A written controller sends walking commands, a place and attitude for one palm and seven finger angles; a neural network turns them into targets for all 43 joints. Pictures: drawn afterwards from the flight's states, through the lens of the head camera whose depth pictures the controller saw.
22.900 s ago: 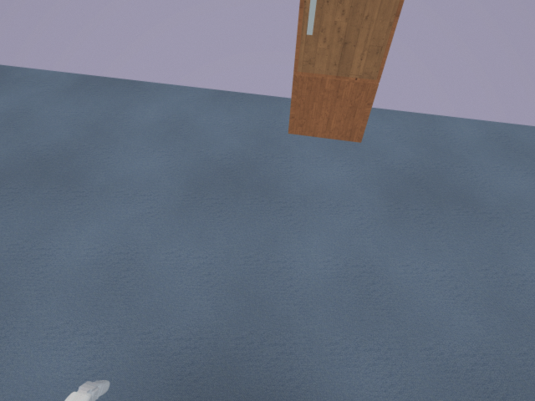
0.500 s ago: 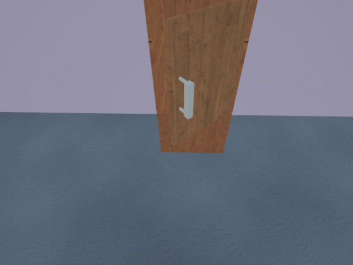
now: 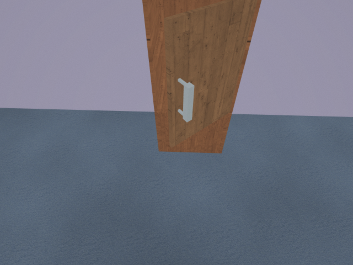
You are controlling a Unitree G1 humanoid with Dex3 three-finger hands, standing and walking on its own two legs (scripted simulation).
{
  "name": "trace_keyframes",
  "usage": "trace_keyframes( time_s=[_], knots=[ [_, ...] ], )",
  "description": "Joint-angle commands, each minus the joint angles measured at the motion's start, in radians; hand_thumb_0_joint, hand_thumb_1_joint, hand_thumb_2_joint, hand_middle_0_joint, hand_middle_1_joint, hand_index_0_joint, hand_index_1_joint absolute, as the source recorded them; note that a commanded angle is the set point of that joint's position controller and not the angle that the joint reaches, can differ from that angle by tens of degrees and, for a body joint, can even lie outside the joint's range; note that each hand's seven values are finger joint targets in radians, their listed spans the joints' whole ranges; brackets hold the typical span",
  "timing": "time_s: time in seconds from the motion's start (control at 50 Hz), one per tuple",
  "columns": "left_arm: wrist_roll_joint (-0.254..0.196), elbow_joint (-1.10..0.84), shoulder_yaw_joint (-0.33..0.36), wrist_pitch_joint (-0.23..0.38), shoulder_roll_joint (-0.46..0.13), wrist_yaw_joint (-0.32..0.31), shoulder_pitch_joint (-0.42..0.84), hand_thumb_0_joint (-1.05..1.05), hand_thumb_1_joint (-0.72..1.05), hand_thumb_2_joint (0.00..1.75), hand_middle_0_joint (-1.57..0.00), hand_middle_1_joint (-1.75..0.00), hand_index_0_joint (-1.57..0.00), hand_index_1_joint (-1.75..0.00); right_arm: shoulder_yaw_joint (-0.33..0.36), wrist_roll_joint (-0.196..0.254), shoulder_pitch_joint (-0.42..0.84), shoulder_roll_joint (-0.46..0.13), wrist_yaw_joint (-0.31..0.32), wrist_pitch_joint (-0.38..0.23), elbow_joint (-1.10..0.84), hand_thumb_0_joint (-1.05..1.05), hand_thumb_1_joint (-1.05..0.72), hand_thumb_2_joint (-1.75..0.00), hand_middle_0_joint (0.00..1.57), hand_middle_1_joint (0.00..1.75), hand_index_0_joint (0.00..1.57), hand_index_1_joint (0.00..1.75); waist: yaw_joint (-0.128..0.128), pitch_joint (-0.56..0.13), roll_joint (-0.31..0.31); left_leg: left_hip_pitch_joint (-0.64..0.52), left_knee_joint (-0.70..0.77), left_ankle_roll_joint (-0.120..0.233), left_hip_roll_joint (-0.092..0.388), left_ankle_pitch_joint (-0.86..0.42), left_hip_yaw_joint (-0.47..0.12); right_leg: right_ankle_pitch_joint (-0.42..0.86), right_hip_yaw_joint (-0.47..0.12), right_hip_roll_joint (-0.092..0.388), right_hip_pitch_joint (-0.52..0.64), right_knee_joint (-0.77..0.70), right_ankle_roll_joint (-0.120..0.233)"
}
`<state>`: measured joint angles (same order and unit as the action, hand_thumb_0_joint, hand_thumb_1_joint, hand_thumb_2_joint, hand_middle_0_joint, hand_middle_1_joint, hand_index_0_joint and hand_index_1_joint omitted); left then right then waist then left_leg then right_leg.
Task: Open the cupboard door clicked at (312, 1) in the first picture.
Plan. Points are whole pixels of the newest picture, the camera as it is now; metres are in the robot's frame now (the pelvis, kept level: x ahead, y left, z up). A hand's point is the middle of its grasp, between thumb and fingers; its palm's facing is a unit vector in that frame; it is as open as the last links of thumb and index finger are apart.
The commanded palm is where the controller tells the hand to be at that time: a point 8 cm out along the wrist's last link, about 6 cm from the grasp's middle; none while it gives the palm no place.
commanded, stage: look to check the result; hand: left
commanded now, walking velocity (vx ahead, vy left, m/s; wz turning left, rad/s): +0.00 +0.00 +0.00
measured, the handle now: (184, 100) +0.70 +0.01 -0.06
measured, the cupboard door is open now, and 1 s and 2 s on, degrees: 40 40 40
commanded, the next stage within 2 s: walk to a spot facing it in 0.42 s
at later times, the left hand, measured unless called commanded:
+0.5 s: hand (94, 264) +0.15 +0.22 -0.15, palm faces +0.00 -0.94 -0.34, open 7.4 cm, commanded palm none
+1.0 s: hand out of the picture +0.13 +0.16 -0.18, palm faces -0.15 -0.96 -0.25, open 7.4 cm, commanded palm none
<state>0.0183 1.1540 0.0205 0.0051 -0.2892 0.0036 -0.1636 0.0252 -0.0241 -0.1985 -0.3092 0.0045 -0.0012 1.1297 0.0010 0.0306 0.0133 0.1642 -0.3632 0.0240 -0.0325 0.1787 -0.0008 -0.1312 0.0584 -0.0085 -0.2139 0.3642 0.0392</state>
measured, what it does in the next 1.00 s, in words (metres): stands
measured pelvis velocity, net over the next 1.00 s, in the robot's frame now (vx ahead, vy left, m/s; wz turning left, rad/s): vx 0.04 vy -0.03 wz -0.19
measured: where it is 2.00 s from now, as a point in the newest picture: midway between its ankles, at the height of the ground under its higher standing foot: outside the picture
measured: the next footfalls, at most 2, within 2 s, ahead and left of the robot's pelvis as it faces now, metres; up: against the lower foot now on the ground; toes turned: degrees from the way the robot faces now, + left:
left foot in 1.52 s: +0.13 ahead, +0.08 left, +0.00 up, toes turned -31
right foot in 1.84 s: +0.02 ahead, -0.18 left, +0.00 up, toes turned -43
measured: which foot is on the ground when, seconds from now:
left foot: down 0.00-1.00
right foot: down 0.00-1.00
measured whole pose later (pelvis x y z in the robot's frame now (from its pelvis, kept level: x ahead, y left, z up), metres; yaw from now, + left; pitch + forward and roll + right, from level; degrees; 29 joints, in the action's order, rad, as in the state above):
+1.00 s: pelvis +0.04 -0.03 -0.02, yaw -11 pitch -1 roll +2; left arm 0.02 0.99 0.06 -0.07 -0.20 0.02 -0.17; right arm 0.04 -0.03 -0.24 -0.22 0.05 0.03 1.03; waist 0.01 0.13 0.02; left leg 0.14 -0.54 -0.02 0.06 0.36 0.16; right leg -0.44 0.00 -0.02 -0.34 0.78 0.02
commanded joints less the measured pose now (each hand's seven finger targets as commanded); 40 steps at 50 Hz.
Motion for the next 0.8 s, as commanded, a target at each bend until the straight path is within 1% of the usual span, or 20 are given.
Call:
trace_keyframes(
  time_s=[0.0, 0.04, 0.12, 0.18, 0.2, 0.22, 0.32, 0.34, 0.38, 0.4, 0.52, 0.56, 0.58, 0.6, 0.62, 0.66, 0.68, 0.7, 0.76, 0.78],
  knots=[
    [-0.005, -0.058, 0.033, 0.03, -0.205, -0.016, 0.056, 0.0, 0.9, 0.9, -0.2, -0.3, -0.2, -0.3, 0.017, 0.004, 0.015, -0.162, 0.008, -0.023, -0.047, 0.0, -0.9, -0.9, 0.2, 0.3, 0.2, 0.3, -0.007, -0.007, -0.001, 0.04, 0.106, 0.018, 0.128, 0.055, -0.125, -0.154, -0.167, 0.135, 0.045, -0.109, 0.024],
    [-0.008, -0.052, 0.03, 0.033, -0.2, -0.018, 0.052, 0.0, 0.9, 0.9, -0.2, -0.3, -0.2, -0.3, 0.014, 0.006, 0.02, -0.164, 0.011, -0.027, -0.045, 0.0, -0.9, -0.9, 0.2, 0.3, 0.2, 0.3, -0.008, -0.042, 0.009, 0.008, 0.1, 0.016, 0.139, -0.027, -0.124, -0.057, -0.156, 0.135, 0.078, -0.093, 0.024],
    [-0.01, -0.046, 0.027, 0.037, -0.2, -0.023, 0.047, 0.0, 0.9, 0.9, -0.2, -0.3, -0.2, -0.3, 0.009, 0.008, 0.032, -0.164, 0.017, -0.03, -0.042, 0.0, -0.9, -0.9, 0.2, 0.3, 0.2, 0.3, -0.005, -0.091, 0.0, -0.04, 0.083, 0.011, 0.146, -0.172, -0.11, 0.153, -0.132, 0.143, 0.134, -0.057, 0.024],
    [-0.01, -0.05, 0.029, 0.038, -0.2, -0.027, 0.049, 0.0, 0.9, 0.9, -0.2, -0.3, -0.2, -0.3, 0.01, 0.01, 0.037, -0.169, 0.021, -0.028, -0.044, 0.0, -0.9, -0.9, 0.2, 0.3, 0.2, 0.3, -0.005, -0.103, -0.016, -0.061, 0.072, 0.008, 0.148, -0.241, -0.102, 0.238, -0.124, 0.14, 0.153, -0.042, 0.024],
    [-0.01, -0.049, 0.027, 0.037, -0.199, -0.028, 0.053, 0.0, 0.9, 0.9, -0.2, -0.3, -0.2, -0.3, 0.009, 0.009, 0.04, -0.165, 0.021, -0.028, -0.041, 0.0, -0.9, -0.9, 0.2, 0.3, 0.2, 0.3, -0.007, -0.091, -0.016, -0.063, 0.076, 0.007, 0.149, -0.25, -0.101, 0.251, -0.12, 0.144, 0.15, -0.04, 0.024],
    [-0.01, -0.05, 0.027, 0.037, -0.197, -0.029, 0.056, 0.0, 0.9, 0.9, -0.2, -0.3, -0.2, -0.3, 0.009, 0.008, 0.041, -0.166, 0.022, -0.027, -0.041, 0.0, -0.9, -0.9, 0.2, 0.3, 0.2, 0.3, -0.006, -0.093, -0.007, -0.067, 0.075, 0.006, 0.15, -0.262, -0.098, 0.261, -0.12, 0.142, 0.155, -0.039, 0.024],
    [-0.009, -0.062, 0.03, 0.038, -0.2, -0.032, 0.068, 0.0, 0.9, 0.9, -0.2, -0.3, -0.2, -0.3, 0.01, 0.008, 0.05, -0.166, 0.022, -0.025, -0.043, 0.0, -0.9, -0.9, 0.2, 0.3, 0.2, 0.3, -0.007, -0.099, -0.03, -0.084, 0.074, 0.003, 0.149, -0.287, -0.094, 0.312, -0.119, 0.143, 0.175, -0.039, 0.022],
    [-0.01, -0.064, 0.028, 0.037, -0.198, -0.032, 0.068, 0.0, 0.9, 0.9, -0.2, -0.3, -0.2, -0.3, 0.01, 0.007, 0.054, -0.169, 0.022, -0.025, -0.043, 0.0, -0.9, -0.9, 0.2, 0.3, 0.2, 0.3, -0.007, -0.1, -0.016, -0.086, 0.075, 0.002, 0.149, -0.28, -0.093, 0.303, -0.123, 0.143, 0.173, -0.042, 0.023],
    [-0.008, -0.073, 0.031, 0.038, -0.202, -0.033, 0.07, 0.0, 0.9, 0.9, -0.2, -0.3, -0.2, -0.3, 0.011, 0.008, 0.06, -0.169, 0.022, -0.024, -0.047, 0.0, -0.9, -0.9, 0.2, 0.3, 0.2, 0.3, -0.005, -0.099, -0.028, -0.092, 0.073, 0.003, 0.147, -0.286, -0.091, 0.315, -0.123, 0.141, 0.175, -0.045, 0.021],
    [-0.008, -0.072, 0.03, 0.038, -0.203, -0.033, 0.079, 0.0, 0.9, 0.9, -0.2, -0.3, -0.2, -0.3, 0.011, 0.007, 0.062, -0.167, 0.021, -0.024, -0.047, 0.0, -0.9, -0.9, 0.2, 0.3, 0.2, 0.3, -0.006, -0.086, -0.027, -0.087, 0.076, 0.002, 0.147, -0.28, -0.088, 0.32, -0.121, 0.144, 0.173, -0.047, 0.02],
    [-0.008, -0.086, 0.032, 0.038, -0.205, -0.031, 0.091, 0.0, 0.9, 0.9, -0.2, -0.3, -0.2, -0.3, 0.011, 0.006, 0.07, -0.168, 0.021, -0.024, -0.051, 0.0, -0.9, -0.9, 0.2, 0.3, 0.2, 0.3, -0.006, -0.092, -0.007, -0.095, 0.079, -0.003, 0.148, -0.287, -0.083, 0.331, -0.128, 0.143, 0.189, -0.05, 0.021],
    [-0.007, -0.096, 0.037, 0.034, -0.205, -0.029, 0.094, 0.0, 0.9, 0.9, -0.2, -0.3, -0.2, -0.3, 0.015, 0.004, 0.063, -0.173, 0.025, -0.023, -0.056, 0.0, -0.9, -0.9, 0.2, 0.3, 0.2, 0.3, -0.009, -0.088, -0.015, -0.112, 0.062, -0.006, 0.155, -0.295, -0.065, 0.364, -0.142, 0.137, 0.171, -0.039, 0.024],
    [-0.006, -0.098, 0.036, 0.026, -0.175, -0.031, 0.077, 0.0, 0.9, 0.9, -0.2, -0.3, -0.2, -0.3, 0.009, 0.004, 0.043, -0.138, 0.027, -0.018, -0.056, 0.0, -0.9, -0.9, 0.2, 0.3, 0.2, 0.3, -0.009, -0.095, -0.021, -0.115, 0.035, -0.009, 0.159, -0.304, -0.046, 0.396, -0.146, 0.137, 0.161, -0.023, 0.021],
    [-0.007, -0.092, 0.029, 0.014, -0.13, -0.034, 0.054, 0.0, 0.9, 0.9, -0.2, -0.3, -0.2, -0.3, 0.001, 0.004, 0.013, -0.084, 0.03, -0.009, -0.049, 0.0, -0.9, -0.9, 0.2, 0.3, 0.2, 0.3, -0.013, -0.095, -0.029, -0.112, 0.016, -0.019, 0.159, -0.304, -0.025, 0.431, -0.151, 0.139, 0.158, -0.003, 0.015],
    [-0.008, -0.094, 0.027, 0.004, -0.114, -0.035, 0.037, 0.0, 0.9, 0.9, -0.2, -0.3, -0.2, -0.3, 0.0, 0.005, -0.009, -0.064, 0.032, -0.001, -0.05, 0.0, -0.9, -0.9, 0.2, 0.3, 0.2, 0.3, -0.013, -0.089, -0.03, -0.099, -0.002, -0.025, 0.157, -0.285, -0.009, 0.446, -0.161, 0.138, 0.156, 0.013, 0.014],
    [-0.007, -0.111, 0.036, -0.009, -0.125, -0.034, 0.022, 0.0, 0.9, 0.9, -0.2, -0.3, -0.2, -0.3, 0.01, 0.006, -0.02, -0.075, 0.037, 0.009, -0.069, 0.0, -0.9, -0.9, 0.2, 0.3, 0.2, 0.3, -0.013, -0.08, -0.045, -0.081, -0.028, -0.027, 0.159, -0.212, 0.013, 0.419, -0.189, 0.137, 0.13, 0.031, 0.023],
    [-0.005, -0.12, 0.042, -0.014, -0.126, -0.033, 0.019, 0.0, 0.9, 0.9, -0.2, -0.3, -0.2, -0.3, 0.014, 0.006, -0.027, -0.077, 0.04, 0.011, -0.081, 0.0, -0.9, -0.9, 0.2, 0.3, 0.2, 0.3, -0.014, -0.086, -0.043, -0.082, -0.041, -0.025, 0.16, -0.198, 0.022, 0.411, -0.196, 0.131, 0.117, 0.045, 0.026],
    [-0.004, -0.134, 0.046, -0.019, -0.131, -0.031, 0.018, 0.0, 0.9, 0.9, -0.2, -0.3, -0.2, -0.3, 0.02, 0.006, -0.03, -0.081, 0.042, 0.015, -0.092, 0.0, -0.9, -0.9, 0.2, 0.3, 0.2, 0.3, -0.017, -0.075, -0.038, -0.08, -0.051, -0.023, 0.165, -0.184, 0.027, 0.404, -0.205, 0.128, 0.094, 0.059, 0.029],
    [-0.002, -0.169, 0.055, -0.03, -0.125, -0.023, 0.016, 0.0, 0.9, 0.9, -0.2, -0.3, -0.2, -0.3, 0.034, 0.003, -0.036, -0.09, 0.047, 0.022, -0.126, 0.0, -0.9, -0.9, 0.2, 0.3, 0.2, 0.3, -0.02, -0.055, -0.003, -0.084, -0.068, -0.01, 0.195, -0.166, 0.025, 0.356, -0.216, 0.098, 0.012, 0.119, 0.03],
    [-0.002, -0.182, 0.055, -0.033, -0.116, -0.02, 0.015, 0.0, 0.9, 0.9, -0.2, -0.3, -0.2, -0.3, 0.038, 0.003, -0.035, -0.096, 0.048, 0.023, -0.136, 0.0, -0.9, -0.9, 0.2, 0.3, 0.2, 0.3, -0.019, -0.046, 0.024, -0.092, -0.057, 0.002, 0.216, -0.14, 0.01, 0.292, -0.207, 0.075, -0.034, 0.145, 0.022]
  ],
)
